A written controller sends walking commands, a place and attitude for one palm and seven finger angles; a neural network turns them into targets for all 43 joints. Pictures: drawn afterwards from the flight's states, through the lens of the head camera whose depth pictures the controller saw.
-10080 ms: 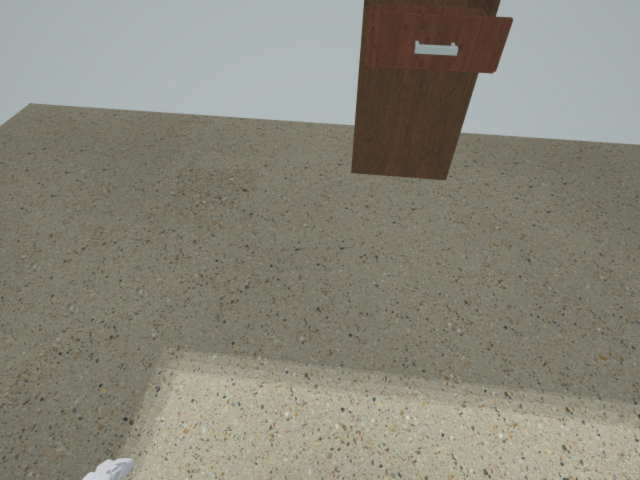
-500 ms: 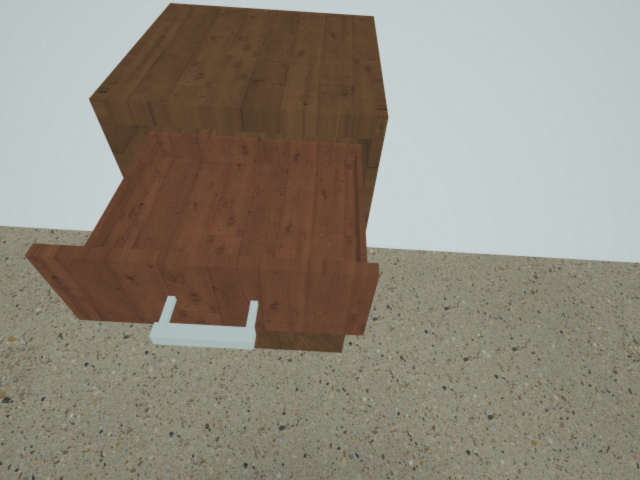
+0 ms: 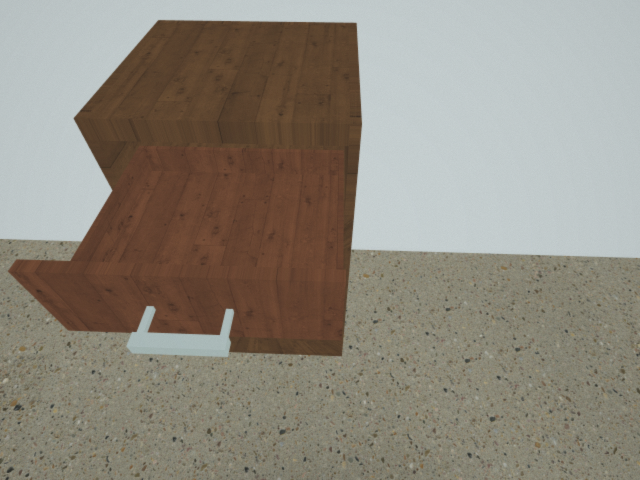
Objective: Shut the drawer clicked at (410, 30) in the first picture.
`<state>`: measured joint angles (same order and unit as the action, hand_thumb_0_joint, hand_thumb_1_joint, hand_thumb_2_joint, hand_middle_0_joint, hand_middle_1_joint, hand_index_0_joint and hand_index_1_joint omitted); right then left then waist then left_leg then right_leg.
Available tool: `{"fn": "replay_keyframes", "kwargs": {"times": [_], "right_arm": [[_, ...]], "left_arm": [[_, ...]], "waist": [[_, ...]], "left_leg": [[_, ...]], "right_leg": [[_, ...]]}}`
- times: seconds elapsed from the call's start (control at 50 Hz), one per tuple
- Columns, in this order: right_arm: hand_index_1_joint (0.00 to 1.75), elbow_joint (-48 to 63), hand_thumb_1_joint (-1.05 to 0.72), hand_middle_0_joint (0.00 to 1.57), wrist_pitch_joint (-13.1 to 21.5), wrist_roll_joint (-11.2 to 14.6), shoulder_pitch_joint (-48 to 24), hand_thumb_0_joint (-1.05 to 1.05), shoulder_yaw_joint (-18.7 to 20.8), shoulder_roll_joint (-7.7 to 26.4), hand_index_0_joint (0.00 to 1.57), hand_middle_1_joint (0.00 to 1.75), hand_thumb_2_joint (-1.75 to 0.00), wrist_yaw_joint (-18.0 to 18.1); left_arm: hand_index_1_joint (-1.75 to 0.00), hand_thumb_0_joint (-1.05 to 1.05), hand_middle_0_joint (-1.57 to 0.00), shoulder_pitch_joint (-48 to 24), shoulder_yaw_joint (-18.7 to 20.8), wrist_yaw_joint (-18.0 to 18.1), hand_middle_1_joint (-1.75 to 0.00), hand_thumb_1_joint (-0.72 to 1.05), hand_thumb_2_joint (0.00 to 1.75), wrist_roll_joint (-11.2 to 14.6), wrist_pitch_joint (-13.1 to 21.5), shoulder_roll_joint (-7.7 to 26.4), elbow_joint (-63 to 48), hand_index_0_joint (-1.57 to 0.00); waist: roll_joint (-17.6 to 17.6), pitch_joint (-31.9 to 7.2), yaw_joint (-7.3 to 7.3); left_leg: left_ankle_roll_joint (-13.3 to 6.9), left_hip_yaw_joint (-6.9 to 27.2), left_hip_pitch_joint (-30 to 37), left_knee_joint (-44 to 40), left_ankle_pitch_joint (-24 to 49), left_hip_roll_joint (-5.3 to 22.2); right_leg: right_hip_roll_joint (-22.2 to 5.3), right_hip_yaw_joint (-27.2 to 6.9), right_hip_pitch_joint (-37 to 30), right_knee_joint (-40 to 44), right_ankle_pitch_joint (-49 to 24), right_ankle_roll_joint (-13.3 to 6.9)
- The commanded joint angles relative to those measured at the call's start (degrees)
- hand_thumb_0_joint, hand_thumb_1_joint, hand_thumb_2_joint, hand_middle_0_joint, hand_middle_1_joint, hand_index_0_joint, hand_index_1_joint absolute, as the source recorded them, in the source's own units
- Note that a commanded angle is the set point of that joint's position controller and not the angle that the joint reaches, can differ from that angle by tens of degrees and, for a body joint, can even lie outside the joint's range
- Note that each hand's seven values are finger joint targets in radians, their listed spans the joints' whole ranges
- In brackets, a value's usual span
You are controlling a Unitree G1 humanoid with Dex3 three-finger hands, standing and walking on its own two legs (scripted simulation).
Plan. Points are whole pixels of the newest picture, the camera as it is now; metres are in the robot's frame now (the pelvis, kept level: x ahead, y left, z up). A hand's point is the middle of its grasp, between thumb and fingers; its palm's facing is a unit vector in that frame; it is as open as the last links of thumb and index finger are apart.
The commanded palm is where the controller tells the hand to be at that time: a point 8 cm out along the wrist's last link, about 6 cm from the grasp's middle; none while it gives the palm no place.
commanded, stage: come to a stop and stand still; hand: left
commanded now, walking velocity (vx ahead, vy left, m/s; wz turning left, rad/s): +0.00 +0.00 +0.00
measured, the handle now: (184, 329) +0.30 +0.21 -0.01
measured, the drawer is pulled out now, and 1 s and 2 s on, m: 0.29 0.29 0.29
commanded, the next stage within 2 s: look again from close up in 1.18 s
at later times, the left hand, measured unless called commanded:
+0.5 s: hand out of the picture -0.02 +0.20 -0.18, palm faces +0.03 -0.98 -0.18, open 7.4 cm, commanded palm none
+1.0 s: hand out of the picture -0.02 +0.25 -0.18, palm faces +0.03 -0.99 -0.17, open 7.4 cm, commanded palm none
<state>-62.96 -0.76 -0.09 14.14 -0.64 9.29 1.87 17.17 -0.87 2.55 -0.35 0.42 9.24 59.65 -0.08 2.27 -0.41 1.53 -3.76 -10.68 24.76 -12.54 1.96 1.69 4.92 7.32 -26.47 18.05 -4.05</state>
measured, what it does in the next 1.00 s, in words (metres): shifts its weight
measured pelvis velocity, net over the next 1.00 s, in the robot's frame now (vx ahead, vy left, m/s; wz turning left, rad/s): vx -0.01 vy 0.08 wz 0.01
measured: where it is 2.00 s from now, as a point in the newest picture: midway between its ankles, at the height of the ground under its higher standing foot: outside the picture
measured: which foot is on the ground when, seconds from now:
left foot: down 0.00-1.00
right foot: down 0.00-1.00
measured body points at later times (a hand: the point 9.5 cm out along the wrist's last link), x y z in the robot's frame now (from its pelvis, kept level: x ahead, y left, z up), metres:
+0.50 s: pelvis -0.02 +0.04 -0.01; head -0.02 +0.04 +0.44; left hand -0.02 +0.26 -0.16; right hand -0.01 -0.18 -0.16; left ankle +0.00 +0.14 -0.74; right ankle -0.04 -0.06 -0.74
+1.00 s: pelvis -0.01 +0.08 +0.00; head +0.00 +0.10 +0.45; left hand -0.02 +0.30 -0.17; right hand +0.01 -0.15 -0.15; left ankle +0.00 +0.14 -0.74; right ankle -0.04 -0.06 -0.74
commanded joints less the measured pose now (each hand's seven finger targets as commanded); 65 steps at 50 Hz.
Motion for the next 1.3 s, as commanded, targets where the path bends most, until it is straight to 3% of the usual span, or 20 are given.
{"fn": "replay_keyframes", "kwargs": {"times": [0.0, 0.16, 0.18, 0.2, 0.22, 0.24, 0.26, 0.28, 0.32, 0.38, 0.4, 0.48, 0.5, 0.56, 0.62, 0.7, 0.8, 1.04, 1.22, 1.28], "right_arm": [[0.30, 1.4, -0.90, 0.20, 1.2, 0.0, 3.3, 0.00, 0.3, 2.8, 0.20, 0.30, -0.90, -0.1], [0.30, -0.2, -0.90, 0.20, 1.4, -0.1, 5.8, 0.00, 0.1, 2.0, 0.20, 0.30, -0.90, 0.0], [0.30, 3.5, -0.90, 0.20, 2.4, -0.3, -0.1, 0.00, 0.8, 4.6, 0.20, 0.30, -0.90, -0.3], [0.30, 5.0, -0.90, 0.20, 1.5, -0.1, 1.1, 0.00, 0.8, 2.8, 0.20, 0.30, -0.90, -0.2], [0.30, 4.4, -0.90, 0.20, 1.5, -0.4, 4.4, 0.00, 0.9, 1.2, 0.20, 0.30, -0.90, -0.2], [0.30, 4.5, -0.90, 0.20, 1.9, -0.5, 5.4, 0.00, 1.1, 1.5, 0.20, 0.30, -0.90, -0.2], [0.30, 4.4, -0.90, 0.20, 1.6, -0.5, 5.4, 0.00, 1.3, 2.2, 0.20, 0.30, -0.90, -0.3], [0.30, 4.5, -0.90, 0.20, 1.4, -0.5, 5.2, 0.00, 1.5, 2.6, 0.20, 0.30, -0.90, -0.4], [0.30, 4.5, -0.90, 0.20, 1.4, -0.7, 5.5, 0.00, 1.5, 2.9, 0.20, 0.30, -0.90, -0.5], [0.30, 4.4, -0.90, 0.20, 1.4, -0.7, 5.2, 0.00, 1.5, 3.1, 0.20, 0.30, -0.90, -0.8], [0.30, 4.2, -0.90, 0.20, 1.5, -0.9, 5.4, 0.00, 1.3, 3.5, 0.20, 0.30, -0.90, -0.8], [0.30, 4.6, -0.90, 0.20, 1.8, -0.9, 4.8, 0.00, 1.4, 4.4, 0.20, 0.30, -0.90, -0.7], [0.30, 4.5, -0.90, 0.20, 1.9, -0.9, 5.0, 0.00, 1.4, 4.7, 0.20, 0.30, -0.90, -0.6], [0.30, 4.9, -0.90, 0.20, 1.9, -0.9, 4.5, 0.00, 1.5, 5.4, 0.20, 0.30, -0.90, -0.7], [0.30, 4.6, -0.90, 0.20, 2.3, -0.8, 4.4, 0.00, 1.6, 6.1, 0.20, 0.30, -0.90, -0.6], [0.30, 4.3, -0.90, 0.20, 2.5, -0.6, 4.2, 0.00, 1.6, 6.3, 0.20, 0.30, -0.90, -0.6], [0.30, 3.8, -0.90, 0.20, 2.5, -0.5, 4.3, 0.00, 1.6, 6.5, 0.20, 0.30, -0.90, -0.6], [0.30, 2.5, -0.90, 0.20, 2.7, -0.2, 3.9, 0.00, 1.5, 6.7, 0.20, 0.30, -0.90, -0.5], [0.30, 1.6, -0.90, 0.20, 2.7, -0.2, 3.7, 0.00, 1.4, 6.5, 0.20, 0.30, -0.90, -0.5], [0.30, 1.2, -0.90, 0.20, 2.7, -0.1, 3.8, 0.00, 1.3, 6.1, 0.20, 0.30, -0.90, -0.5]], "left_arm": [[-0.30, 0.00, -0.20, 5.0, 1.1, 0.1, -0.30, 0.90, 0.90, -0.1, 0.7, 5.6, -0.8, -0.20], [-0.30, 0.00, -0.20, 6.1, 0.9, 0.0, -0.30, 0.90, 0.90, 0.0, 0.9, 4.3, 0.6, -0.20], [-0.30, 0.00, -0.20, 8.6, 1.5, 2.2, -0.30, 0.90, 0.90, -1.1, 2.8, 5.6, 2.3, -0.20], [-0.30, 0.00, -0.20, 7.3, 2.0, 2.0, -0.30, 0.90, 0.90, -0.4, 2.5, 9.2, 1.6, -0.20], [-0.30, 0.00, -0.20, 7.6, 1.9, 1.6, -0.30, 0.90, 0.90, -0.1, 2.4, 7.9, 0.6, -0.20], [-0.30, 0.00, -0.20, 6.7, 1.6, 1.4, -0.30, 0.90, 0.90, -0.1, 2.2, 6.7, 0.3, -0.20], [-0.30, 0.00, -0.20, 5.2, 1.6, 1.2, -0.30, 0.90, 0.90, -0.1, 2.1, 6.1, -0.3, -0.20], [-0.30, 0.00, -0.20, 4.5, 1.7, 1.1, -0.30, 0.90, 0.90, -0.3, 2.0, 5.5, -0.8, -0.20], [-0.30, 0.00, -0.20, 3.4, 1.6, 0.8, -0.30, 0.90, 0.90, -0.4, 1.8, 4.8, -1.2, -0.20], [-0.30, 0.00, -0.20, 2.5, 1.7, 0.6, -0.30, 0.90, 0.90, -0.4, 1.4, 4.7, -1.6, -0.20], [-0.30, 0.00, -0.20, 2.8, 1.6, 0.4, -0.30, 0.90, 0.90, -0.4, 1.0, 4.5, -1.5, -0.20], [-0.30, 0.00, -0.20, 4.1, 1.5, 0.3, -0.30, 0.90, 0.90, -0.4, 0.7, 4.1, -1.2, -0.20], [-0.30, 0.00, -0.20, 4.2, 1.5, 0.1, -0.30, 0.90, 0.90, -0.4, 0.5, 4.1, -1.4, -0.20], [-0.30, 0.00, -0.20, 4.1, 1.4, 0.1, -0.30, 0.90, 0.90, -0.5, 0.4, 4.0, -1.7, -0.20], [-0.30, 0.00, -0.20, 4.3, 1.3, 0.0, -0.30, 0.90, 0.90, -0.5, 0.3, 4.0, -1.8, -0.20], [-0.30, 0.00, -0.20, 4.3, 1.2, -0.1, -0.30, 0.90, 0.90, -0.6, 0.2, 4.4, -1.6, -0.20], [-0.30, 0.00, -0.20, 4.6, 1.1, 0.0, -0.30, 0.90, 0.90, -0.6, 0.2, 4.5, -1.1, -0.20], [-0.30, 0.00, -0.20, 5.8, 0.9, 0.2, -0.30, 0.90, 0.90, -0.6, 0.3, 4.5, 0.4, -0.20], [-0.30, 0.00, -0.20, 6.1, 0.9, 0.2, -0.30, 0.90, 0.90, -0.7, 0.1, 4.5, 0.9, -0.20], [-0.30, 0.00, -0.20, 6.3, 0.9, 0.2, -0.30, 0.90, 0.90, -0.7, 0.2, 4.4, 1.0, -0.20]], "waist": [[-1.8, 2.0, -0.37], [-1.0, 3.3, -0.11], [1.1, 4.9, -1.31], [0.8, 2.9, 1.07], [0.2, -1.8, 1.11], [-0.6, -5.2, 1.68], [-3.3, -5.6, 1.74], [-5.4, -4.2, 1.72], [-6.2, 0.8, 1.84], [-1.8, 5.8, 1.65], [2.3, 5.9, 1.30], [0.1, 4.7, 0.40], [1.5, 3.6, 0.28], [0.4, 3.3, 0.05], [2.0, 0.0, -0.24], [1.5, 0.8, -0.47], [2.3, 0.8, -0.17], [0.3, 0.4, 0.19], [1.0, 2.1, 0.04], [-0.3, 2.1, 0.04]], "left_leg": [[-2.1, 3.4, 0.9, -2.6, 7.7, 4.0], [-2.1, 3.7, 0.7, -3.2, 5.5, 3.8], [-0.6, 0.9, -6.2, 10.9, 1.9, 2.7], [-0.8, 2.0, -5.9, 8.6, -1.7, 2.0], [-2.1, 1.5, -3.9, 7.5, -3.1, 1.4], [-2.2, 2.1, -2.9, 7.3, -1.2, 1.3], [-2.2, 2.8, -2.3, 7.1, -1.0, 1.5], [-2.3, 3.4, -2.4, 6.8, -0.9, 1.5], [-2.4, 3.7, -2.5, 5.7, -0.3, 1.5], [-2.8, 5.5, -4.7, 2.8, -0.4, 1.9], [-3.2, 6.3, -5.1, 0.8, -0.9, 2.4], [-4.2, 8.7, -7.8, -1.7, -2.9, 2.8], [-4.5, 9.3, -7.0, -2.8, -2.3, 3.3], [-4.8, 10.5, -7.7, -4.1, -4.3, 3.5], [-5.4, 11.7, -5.0, -5.1, -0.5, 4.5], [-5.8, 12.5, -4.4, -6.5, 1.2, 4.8], [-5.7, 12.3, -2.1, -6.9, 3.8, 4.8], [-5.2, 10.6, 1.8, -6.2, 9.2, 4.4], [-5.0, 10.7, 1.1, -7.8, 6.2, 4.3], [-5.0, 10.4, 0.5, -7.7, 5.4, 4.0]], "right_leg": [[-9.6, -8.4, 2.3, 7.5, -20.5, 2.9], [-9.2, -8.5, 3.4, 9.7, -13.1, 2.3], [-13.4, -13.7, 3.5, 7.7, -47.4, 6.5], [-16.3, -12.9, 0.3, 5.4, -53.5, 4.0], [-15.8, -12.3, -1.7, 4.4, -45.9, 3.1], [-14.2, -10.4, -2.1, 2.8, -40.6, 0.5], [-13.1, -9.6, -0.6, 3.7, -29.5, -0.7], [-12.3, -9.9, 1.8, 5.4, -20.2, -0.9], [-10.9, -10.1, 6.9, 7.5, -9.4, -0.8], [-9.1, -8.8, 10.9, 7.3, 1.0, -0.3], [-8.2, -8.2, 10.5, 6.5, 2.2, -0.2], [-7.2, -7.0, 7.1, 4.5, 1.6, 0.6], [-6.8, -6.6, 6.5, 3.8, 0.5, 0.8], [-6.6, -5.8, 5.7, 3.3, 0.1, 1.3], [-6.5, -4.5, 4.1, 2.0, -2.6, 1.9], [-6.6, -4.1, 3.9, 2.5, -3.7, 2.4], [-7.0, -3.8, 4.3, 3.3, -4.3, 2.8], [-8.1, -4.1, 4.2, 4.8, -6.7, 3.4], [-8.2, -4.3, 4.5, 5.3, -5.9, 3.5], [-8.4, -4.6, 4.0, 5.8, -6.4, 3.5]]}}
